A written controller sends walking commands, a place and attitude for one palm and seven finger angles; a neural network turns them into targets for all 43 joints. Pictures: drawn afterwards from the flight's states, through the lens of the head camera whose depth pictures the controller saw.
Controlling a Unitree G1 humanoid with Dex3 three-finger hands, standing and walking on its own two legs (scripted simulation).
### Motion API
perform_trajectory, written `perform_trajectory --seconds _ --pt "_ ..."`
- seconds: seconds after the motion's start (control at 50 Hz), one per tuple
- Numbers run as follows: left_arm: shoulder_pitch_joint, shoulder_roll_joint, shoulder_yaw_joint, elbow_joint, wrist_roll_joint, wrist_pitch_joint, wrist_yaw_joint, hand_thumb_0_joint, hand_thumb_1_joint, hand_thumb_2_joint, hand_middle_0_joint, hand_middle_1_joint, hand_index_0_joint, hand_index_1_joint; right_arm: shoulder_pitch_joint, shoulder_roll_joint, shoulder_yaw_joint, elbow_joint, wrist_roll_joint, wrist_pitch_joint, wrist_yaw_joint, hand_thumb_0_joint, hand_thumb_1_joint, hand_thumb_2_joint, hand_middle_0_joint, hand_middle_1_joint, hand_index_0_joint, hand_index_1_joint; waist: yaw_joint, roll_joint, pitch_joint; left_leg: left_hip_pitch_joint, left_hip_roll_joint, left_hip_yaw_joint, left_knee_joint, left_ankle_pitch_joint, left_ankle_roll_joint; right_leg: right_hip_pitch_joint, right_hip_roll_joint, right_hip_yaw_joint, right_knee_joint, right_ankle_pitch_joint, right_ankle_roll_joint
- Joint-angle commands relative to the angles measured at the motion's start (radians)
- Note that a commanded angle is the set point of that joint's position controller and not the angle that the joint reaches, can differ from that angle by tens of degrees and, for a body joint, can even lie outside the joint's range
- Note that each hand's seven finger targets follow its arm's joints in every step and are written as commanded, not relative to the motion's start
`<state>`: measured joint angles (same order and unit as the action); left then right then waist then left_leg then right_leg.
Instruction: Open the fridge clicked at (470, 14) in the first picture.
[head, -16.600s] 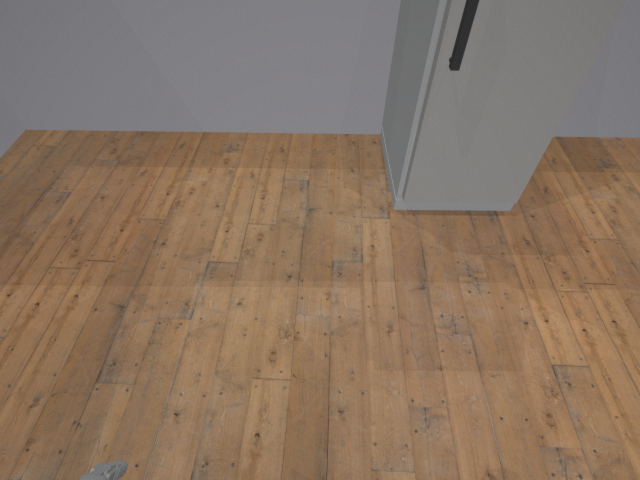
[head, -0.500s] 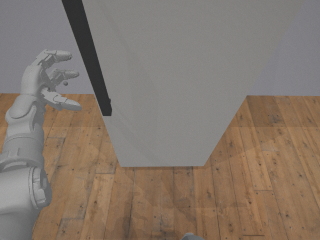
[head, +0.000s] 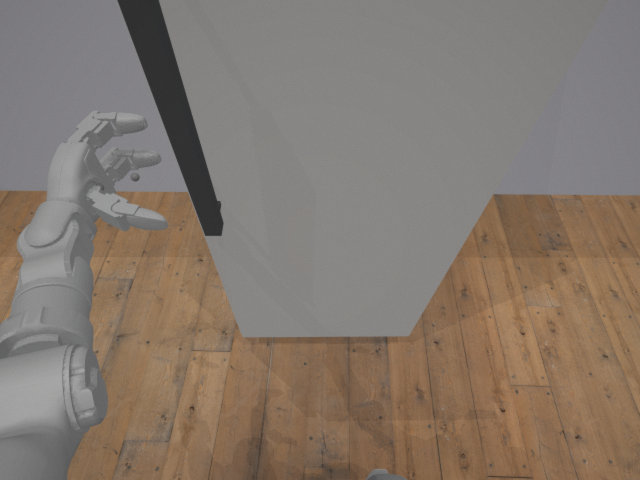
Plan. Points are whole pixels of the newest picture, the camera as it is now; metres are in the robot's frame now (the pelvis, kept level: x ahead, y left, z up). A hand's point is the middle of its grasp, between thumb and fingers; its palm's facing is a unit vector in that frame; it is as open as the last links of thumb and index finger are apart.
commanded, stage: move the hooked fingers beside the handle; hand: left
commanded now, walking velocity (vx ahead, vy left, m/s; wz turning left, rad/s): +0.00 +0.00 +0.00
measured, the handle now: (183, 115) +0.51 +0.16 +0.16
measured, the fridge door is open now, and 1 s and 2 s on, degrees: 0 0 0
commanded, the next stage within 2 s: feel for the door with the fingertips in 0.12 s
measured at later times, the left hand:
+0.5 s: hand (151, 176) +0.46 +0.20 +0.12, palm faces -0.05 -1.00 +0.01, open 14.0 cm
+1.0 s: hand (163, 170) +0.47 +0.19 +0.12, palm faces -0.01 -1.00 -0.01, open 13.8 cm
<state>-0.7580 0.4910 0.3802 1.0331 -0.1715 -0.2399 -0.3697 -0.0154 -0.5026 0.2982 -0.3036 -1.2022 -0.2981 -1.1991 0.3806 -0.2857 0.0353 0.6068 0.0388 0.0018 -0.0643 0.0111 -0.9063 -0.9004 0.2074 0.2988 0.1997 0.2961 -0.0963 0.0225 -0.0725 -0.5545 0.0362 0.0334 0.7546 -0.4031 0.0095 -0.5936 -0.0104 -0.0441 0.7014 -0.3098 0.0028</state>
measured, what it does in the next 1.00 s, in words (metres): stands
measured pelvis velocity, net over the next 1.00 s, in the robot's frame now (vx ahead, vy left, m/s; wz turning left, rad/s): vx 0.00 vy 0.00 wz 0.00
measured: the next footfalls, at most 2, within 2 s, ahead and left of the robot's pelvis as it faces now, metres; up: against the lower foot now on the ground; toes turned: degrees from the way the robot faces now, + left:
none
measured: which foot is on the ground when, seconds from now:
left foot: down 0.00-1.00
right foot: down 0.00-1.00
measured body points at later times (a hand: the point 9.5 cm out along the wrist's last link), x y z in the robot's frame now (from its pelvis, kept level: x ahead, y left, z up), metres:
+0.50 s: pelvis -0.01 +0.00 +0.00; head +0.06 +0.01 +0.44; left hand +0.45 +0.25 +0.12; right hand +0.05 -0.27 -0.11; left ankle -0.02 +0.11 -0.71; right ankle +0.02 -0.12 -0.71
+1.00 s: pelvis +0.00 +0.00 +0.00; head +0.07 +0.00 +0.44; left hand +0.46 +0.24 +0.12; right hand +0.03 -0.27 -0.12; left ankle -0.02 +0.11 -0.71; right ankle +0.02 -0.12 -0.71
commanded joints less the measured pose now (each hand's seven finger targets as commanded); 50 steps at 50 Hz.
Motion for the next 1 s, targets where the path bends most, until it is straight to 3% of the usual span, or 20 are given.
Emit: perform_trajectory --seconds 0.0,0.04,0.08,0.12,0.16,0.2,0.28,0.3,0.36,0.4,0.46,0.52,0.56,0.64,0.66,0.72,0.8,0.86,0.9,0.98 --pt "-0.467 0.283 0.046 -0.269 -0.021 -0.085 0.001 0.000 -0.500 0.300 -0.300 -1.200 -0.300 -1.200 0.069 -0.149 -0.059 -0.089 0.001 -0.034 -0.013 0.000 -0.900 -0.900 0.200 0.300 0.200 0.300 0.005 0.080 -0.397 0.151 -0.030 -0.028 -0.084 0.370 0.020 0.249 0.028 0.023 -0.040 0.369 -0.025" --pt "-0.445 0.278 0.047 -0.269 -0.026 -0.091 -0.002 0.000 -0.500 0.300 -0.300 -1.200 -0.300 -1.200 0.066 -0.149 -0.058 -0.086 0.002 -0.038 -0.014 0.000 -0.900 -0.900 0.200 0.300 0.200 0.300 0.008 0.081 -0.399 0.169 -0.027 -0.033 -0.084 0.387 0.017 0.243 0.029 0.019 -0.040 0.373 -0.028" --pt "-0.445 0.267 0.040 -0.244 -0.038 -0.085 -0.008 0.000 -0.500 0.300 -0.300 -1.200 -0.300 -1.200 0.068 -0.152 -0.057 -0.082 0.002 -0.040 -0.016 0.000 -0.900 -0.900 0.200 0.300 0.200 0.300 -0.001 0.023 -0.377 0.148 -0.027 -0.033 -0.084 0.372 0.023 0.255 0.030 0.017 -0.045 0.373 -0.026" --pt "-0.437 0.272 0.038 -0.212 -0.033 -0.072 -0.017 0.000 -0.500 0.300 -0.300 -1.200 -0.300 -1.200 0.061 -0.153 -0.054 -0.078 0.006 -0.038 -0.018 0.000 -0.900 -0.900 0.200 0.300 0.200 0.300 -0.001 0.054 -0.354 0.128 -0.029 -0.027 -0.092 0.347 0.021 0.248 0.026 0.020 -0.049 0.366 -0.025" --pt "-0.425 0.288 0.045 -0.169 -0.026 -0.059 -0.020 0.000 -0.500 0.300 -0.300 -1.200 -0.300 -1.200 0.062 -0.157 -0.053 -0.077 0.006 -0.036 -0.019 0.000 -0.900 -0.900 0.200 0.300 0.200 0.300 -0.004 0.015 -0.324 0.096 -0.030 -0.027 -0.092 0.305 0.023 0.238 0.024 0.022 -0.054 0.333 -0.022" --pt "-0.446 0.303 0.052 -0.173 -0.029 -0.068 -0.024 0.000 -0.500 0.300 -0.300 -1.200 -0.300 -1.200 0.060 -0.159 -0.052 -0.080 0.005 -0.038 -0.021 0.000 -0.900 -0.900 0.200 0.300 0.200 0.300 -0.001 0.030 -0.338 0.095 -0.033 -0.027 -0.090 0.305 0.022 0.246 0.023 0.026 -0.051 0.334 -0.023" --pt "-0.520 0.194 -0.038 -0.216 -0.040 -0.086 -0.029 0.000 -0.500 0.300 -0.300 -1.200 -0.300 -1.200 0.060 -0.152 -0.051 -0.077 0.003 -0.047 -0.019 0.000 -0.900 -0.900 0.200 0.300 0.200 0.300 -0.026 0.072 -0.343 0.150 -0.030 -0.043 -0.083 0.306 0.018 0.180 0.027 0.013 -0.048 0.291 -0.030" --pt "-0.527 0.206 -0.021 -0.206 -0.042 -0.085 -0.025 0.000 -0.500 0.300 -0.300 -1.200 -0.300 -1.200 0.067 -0.155 -0.056 -0.067 0.002 -0.050 -0.018 0.000 -0.900 -0.900 0.200 0.300 0.200 0.300 -0.029 0.041 -0.361 0.156 -0.027 -0.048 -0.080 0.307 0.019 0.180 0.029 0.013 -0.049 0.295 -0.026" --pt "-0.533 0.191 -0.023 -0.180 -0.040 -0.074 -0.007 0.000 -0.500 0.300 -0.300 -1.200 -0.300 -1.200 0.070 -0.155 -0.054 -0.058 -0.001 -0.054 -0.015 0.000 -0.900 -0.900 0.200 0.300 0.200 0.300 -0.028 0.046 -0.349 0.138 -0.029 -0.050 -0.082 0.286 0.016 0.167 0.026 0.010 -0.047 0.272 -0.025" --pt "-0.538 0.206 -0.012 -0.197 -0.025 -0.076 0.015 0.000 -0.500 0.300 -0.300 -1.200 -0.300 -1.200 0.076 -0.155 -0.056 -0.060 -0.003 -0.055 -0.012 0.000 -0.900 -0.900 0.200 0.300 0.200 0.300 -0.022 0.050 -0.381 0.148 -0.028 -0.052 -0.078 0.310 0.015 0.170 0.026 0.009 -0.036 0.283 -0.025" --pt "-0.507 0.211 0.004 -0.213 -0.011 -0.081 0.049 0.000 -0.500 0.300 -0.300 -1.200 -0.300 -1.200 0.076 -0.150 -0.057 -0.067 -0.006 -0.056 -0.002 0.000 -0.900 -0.900 0.200 0.300 0.200 0.300 -0.001 0.054 -0.389 0.143 -0.028 -0.052 -0.080 0.329 0.010 0.186 0.027 0.007 -0.029 0.293 -0.028" --pt "-0.479 0.165 -0.018 -0.258 -0.001 -0.086 0.078 0.000 -0.500 0.300 -0.300 -1.200 -0.300 -1.200 0.077 -0.142 -0.060 -0.076 -0.008 -0.056 0.009 0.000 -0.900 -0.900 0.200 0.300 0.200 0.300 0.008 0.097 -0.425 0.194 -0.024 -0.058 -0.073 0.403 0.002 0.171 0.031 0.000 -0.017 0.315 -0.031" --pt "-0.466 0.156 -0.014 -0.258 -0.004 -0.080 0.095 0.000 -0.500 0.300 -0.300 -1.200 -0.300 -1.200 0.078 -0.143 -0.065 -0.073 -0.007 -0.053 0.013 0.000 -0.900 -0.900 0.200 0.300 0.200 0.300 0.004 0.036 -0.400 0.172 -0.021 -0.051 -0.078 0.391 0.006 0.187 0.034 0.000 -0.024 0.324 -0.027" --pt "-0.491 0.219 0.031 -0.226 0.018 -0.075 0.121 0.000 -0.500 0.300 -0.300 -1.200 -0.300 -1.200 0.084 -0.144 -0.060 -0.069 -0.008 -0.047 0.008 0.000 -0.900 -0.900 0.200 0.300 0.200 0.300 0.004 0.016 -0.366 0.116 -0.027 -0.037 -0.090 0.338 0.012 0.220 0.031 0.010 -0.031 0.324 -0.025" --pt "-0.487 0.236 0.041 -0.222 0.025 -0.078 0.123 0.000 -0.500 0.300 -0.300 -1.200 -0.300 -1.200 0.085 -0.144 -0.060 -0.071 -0.009 -0.046 0.007 0.000 -0.900 -0.900 0.200 0.300 0.200 0.300 0.008 0.002 -0.366 0.101 -0.028 -0.034 -0.091 0.330 0.014 0.235 0.030 0.012 -0.029 0.326 -0.025" --pt "-0.536 0.208 0.007 -0.212 0.035 -0.095 0.118 0.000 -0.500 0.300 -0.300 -1.200 -0.300 -1.200 0.086 -0.138 -0.057 -0.063 -0.008 -0.046 0.002 0.000 -0.900 -0.900 0.200 0.300 0.200 0.300 -0.011 0.060 -0.358 0.123 -0.029 -0.032 -0.085 0.331 0.013 0.203 0.030 0.016 -0.031 0.320 -0.027" --pt "-0.574 0.205 0.011 -0.183 0.014 -0.103 0.102 0.000 -0.500 0.300 -0.300 -1.200 -0.300 -1.200 0.098 -0.144 -0.058 -0.054 -0.009 -0.051 -0.002 0.000 -0.900 -0.900 0.200 0.300 0.200 0.300 -0.023 0.032 -0.386 0.134 -0.028 -0.036 -0.080 0.326 0.014 0.204 0.032 0.016 -0.034 0.319 -0.024" --pt "-0.541 0.199 0.016 -0.185 0.008 -0.110 0.094 0.000 -0.500 0.300 -0.300 -1.200 -0.300 -1.200 0.099 -0.144 -0.060 -0.053 -0.011 -0.053 0.000 0.000 -0.900 -0.900 0.200 0.300 0.200 0.300 -0.008 0.030 -0.405 0.138 -0.030 -0.038 -0.080 0.342 0.013 0.218 0.032 0.015 -0.029 0.334 -0.026" --pt "-0.520 0.233 0.042 -0.188 0.003 -0.116 0.089 0.000 -0.500 0.300 -0.300 -1.200 -0.300 -1.200 0.098 -0.147 -0.061 -0.056 -0.010 -0.050 -0.002 0.000 -0.900 -0.900 0.200 0.300 0.200 0.300 -0.002 0.006 -0.415 0.119 -0.030 -0.033 -0.078 0.353 0.016 0.248 0.031 0.019 -0.026 0.359 -0.023" --pt "-0.492 0.176 -0.011 -0.198 0.009 -0.109 0.078 0.000 -0.500 0.300 -0.300 -1.200 -0.300 -1.200 0.089 -0.142 -0.064 -0.067 -0.005 -0.045 0.002 0.000 -0.900 -0.900 0.200 0.300 0.200 0.300 -0.008 0.041 -0.377 0.126 -0.032 -0.027 -0.076 0.343 0.019 0.220 0.032 0.016 -0.031 0.341 -0.027"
